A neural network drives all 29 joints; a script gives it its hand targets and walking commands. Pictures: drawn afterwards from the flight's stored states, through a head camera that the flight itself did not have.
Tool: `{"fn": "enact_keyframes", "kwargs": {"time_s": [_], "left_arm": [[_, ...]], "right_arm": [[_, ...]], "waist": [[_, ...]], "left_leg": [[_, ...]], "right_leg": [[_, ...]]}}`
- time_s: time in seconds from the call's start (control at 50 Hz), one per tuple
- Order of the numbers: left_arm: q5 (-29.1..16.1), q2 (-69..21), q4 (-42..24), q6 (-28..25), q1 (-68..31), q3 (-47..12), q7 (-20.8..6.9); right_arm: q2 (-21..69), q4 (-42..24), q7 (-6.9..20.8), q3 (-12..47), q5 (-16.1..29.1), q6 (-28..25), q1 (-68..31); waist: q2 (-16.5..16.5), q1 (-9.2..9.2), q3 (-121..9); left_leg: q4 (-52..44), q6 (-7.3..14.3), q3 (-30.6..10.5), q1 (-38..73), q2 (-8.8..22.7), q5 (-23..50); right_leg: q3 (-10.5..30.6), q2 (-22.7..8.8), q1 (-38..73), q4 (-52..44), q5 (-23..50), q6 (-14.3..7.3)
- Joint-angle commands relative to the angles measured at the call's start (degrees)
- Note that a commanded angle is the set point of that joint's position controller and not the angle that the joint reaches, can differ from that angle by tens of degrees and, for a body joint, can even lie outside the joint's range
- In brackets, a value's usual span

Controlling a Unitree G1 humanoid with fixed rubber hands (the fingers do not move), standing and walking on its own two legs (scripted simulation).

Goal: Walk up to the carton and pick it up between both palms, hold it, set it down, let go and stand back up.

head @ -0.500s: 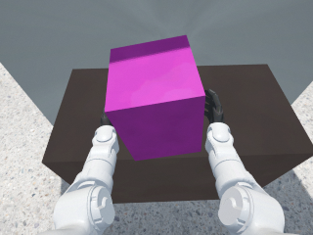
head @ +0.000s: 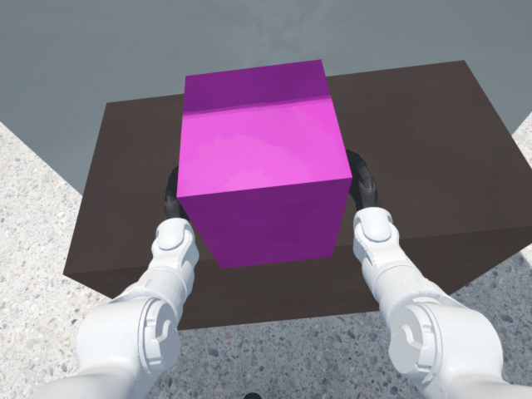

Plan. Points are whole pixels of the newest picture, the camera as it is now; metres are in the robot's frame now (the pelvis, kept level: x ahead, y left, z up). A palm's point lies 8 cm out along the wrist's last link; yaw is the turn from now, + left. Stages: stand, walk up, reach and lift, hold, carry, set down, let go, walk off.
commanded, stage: set down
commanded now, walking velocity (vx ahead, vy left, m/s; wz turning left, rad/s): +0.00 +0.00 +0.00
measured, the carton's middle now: (265, 175) +0.47 +0.07 +0.02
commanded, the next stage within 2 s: none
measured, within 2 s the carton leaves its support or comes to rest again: neither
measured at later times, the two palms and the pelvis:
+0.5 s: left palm (127, 184) +0.41 +0.27 +0.06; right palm (397, 157) +0.47 -0.12 +0.07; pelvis -0.03 +0.02 -0.02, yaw +0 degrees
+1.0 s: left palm (82, 128) +0.41 +0.27 +0.18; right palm (431, 89) +0.47 -0.12 +0.19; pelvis -0.04 +0.01 +0.01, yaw +2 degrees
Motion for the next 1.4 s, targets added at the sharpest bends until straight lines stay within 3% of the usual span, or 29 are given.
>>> {"fn": "enact_keyframes", "kwargs": {"time_s": [0.0,0.08,0.12,0.16,0.18,0.22,0.32,0.42,0.48,0.54,0.64,0.82,0.92,1.02,1.1,1.18,1.3,1.38], "left_arm": [[2.5,-21.3,-3.4,-4.6,-37.4,-12.9,-10.2],[-0.2,-10.2,-2.8,-5.5,-37.5,-10.5,-9.1],[-1.7,-0.3,-4.0,-5.7,-36.5,-8.2,-7.6],[-3.8,14.1,-8.1,-5.4,-34.3,-4.3,-4.7],[-5.2,18.2,-10.4,-4.7,-33.5,-4.6,-3.2],[-7.3,20.9,-12.5,-2.8,-33.0,-6.0,-1.6],[-14.1,21.6,-14.4,2.3,-37.6,-13.3,-1.0],[-21.6,21.2,-22.1,11.0,-43.0,-21.6,0.4],[-24.2,19.7,-28.8,16.8,-44.6,-24.8,0.8],[-24.2,20.3,-33.3,22.0,-46.0,-25.2,0.9],[-20.1,24.8,-36.1,30.7,-48.8,-21.4,2.7],[-17.8,23.6,-29.1,38.6,-51.9,-20.7,3.7],[-16.7,22.7,-26.9,37.8,-47.3,-20.6,1.7],[-13.9,22.1,-28.0,31.8,-40.3,-18.3,-0.8],[-14.0,23.4,-34.1,26.8,-40.4,-17.2,-1.2],[-15.4,24.4,-41.8,24.9,-40.1,-16.6,-0.7],[-14.5,25.6,-48.4,25.6,-32.7,-13.7,-1.2],[-13.5,24.8,-50.6,27.6,-26.9,-12.3,-1.6]], "right_arm": [[33.0,-1.2,9.3,16.6,-3.8,-3.1,-34.8],[21.9,-1.6,7.9,15.6,-0.5,-3.4,-35.8],[10.5,-2.6,6.0,15.0,2.7,-3.7,-35.9],[-6.1,-4.1,3.0,14.1,10.1,-3.5,-36.5],[-10.2,-6.0,1.8,15.5,14.4,-2.8,-38.2],[-13.6,-8.3,1.2,16.9,18.6,-1.2,-39.7],[-21.0,-13.5,2.2,20.3,27.3,4.1,-42.9],[-27.0,-13.5,6.1,25.3,38.2,11.8,-46.6],[-28.5,-15.8,8.3,26.7,41.8,16.0,-48.8],[-29.9,-18.0,9.4,25.7,42.6,19.7,-50.7],[-35.8,-18.0,8.6,21.8,41.7,25.0,-52.4],[-35.1,-12.2,7.0,20.7,40.2,32.5,-51.9],[-32.7,-12.1,6.0,22.0,40.9,32.5,-48.2],[-29.5,-15.8,4.7,23.3,40.8,28.2,-42.7],[-28.5,-23.2,3.8,22.4,40.1,24.6,-41.5],[-28.2,-31.3,2.4,20.4,37.6,23.1,-39.7],[-25.8,-39.5,-0.3,20.2,35.7,23.8,-33.5],[-24.5,-41.9,-1.5,21.6,36.5,24.9,-28.7]], "waist": [[-5.2,2.01,-49.1],[-5.1,2.32,-51.1],[-5.2,2.44,-53.2],[-5.2,2.41,-57.0],[-5.0,2.26,-58.9],[-5.6,1.11,-59.9],[-6.3,0.03,-60.6],[-1.7,1.11,-62.7],[0.2,1.12,-62.8],[0.6,0.68,-62.9],[0.5,0.15,-56.1],[0.7,0.08,-41.8],[0.6,-0.03,-37.5],[-0.4,0.38,-36.4],[0.1,-0.01,-40.8],[1.0,-1.75,-46.6],[0.0,-2.75,-51.1],[0.4,-2.41,-49.1]], "left_leg": [[2.3,0.6,2.5,10.9,-3.2,22.7],[3.2,0.1,3.3,7.3,-3.8,22.3],[3.6,-0.3,3.4,5.6,-4.2,23.7],[4.4,-0.7,3.1,3.6,-4.7,26.2],[5.2,-1.0,2.7,2.8,-4.8,27.2],[6.5,-1.0,2.0,4.4,-4.8,27.7],[9.3,-1.2,1.0,12.7,-4.2,24.8],[11.9,-2.3,-1.4,26.0,-2.6,25.8],[12.1,-2.6,-3.8,32.7,-1.9,28.0],[11.3,-2.6,-5.4,37.0,-1.6,29.1],[8.3,-3.1,-5.8,39.6,-1.3,27.6],[2.0,-3.1,-4.6,38.1,-1.8,19.2],[0.3,-2.9,-4.1,37.7,-2.3,21.0],[-0.7,-2.4,-3.2,36.3,-2.9,24.5],[-0.3,-2.5,-2.5,35.5,-3.4,24.8],[0.9,-2.7,-2.5,36.6,-3.8,24.2],[1.6,-2.0,-3.0,34.8,-4.4,25.1],[1.6,-2.0,-3.5,36.1,-4.2,26.0]], "right_leg": [[0.6,-0.8,37.9,7.9,52.6,6.3],[1.5,-0.5,37.4,8.9,51.7,6.6],[2.1,-0.5,38.0,9.3,52.6,6.8],[3.3,-0.3,39.0,10.0,54.8,6.6],[3.9,0.2,39.5,10.3,55.4,6.1],[3.7,0.9,38.1,10.1,53.2,5.5],[1.3,2.7,28.8,8.3,41.8,3.7],[-2.1,4.7,13.0,5.1,29.9,1.9],[-3.3,5.3,8.4,2.9,27.4,1.7],[-4.1,5.1,6.7,1.2,26.6,1.7],[-4.1,4.4,8.6,-1.0,25.8,1.9],[-3.3,3.5,15.3,-5.9,20.6,1.7],[-2.6,2.9,20.7,-7.3,21.9,2.6],[-1.9,2.1,27.0,-7.4,24.6,3.6],[-1.7,1.8,28.4,-6.8,25.9,3.9],[-1.4,1.9,27.2,-6.2,27.9,3.9],[-0.1,1.3,31.1,-4.7,32.2,4.3],[-0.1,1.4,31.6,-5.0,29.6,4.4]]}}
